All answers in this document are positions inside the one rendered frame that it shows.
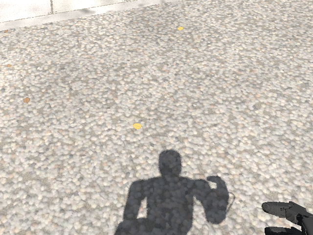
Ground right robot hand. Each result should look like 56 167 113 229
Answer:
261 201 313 235

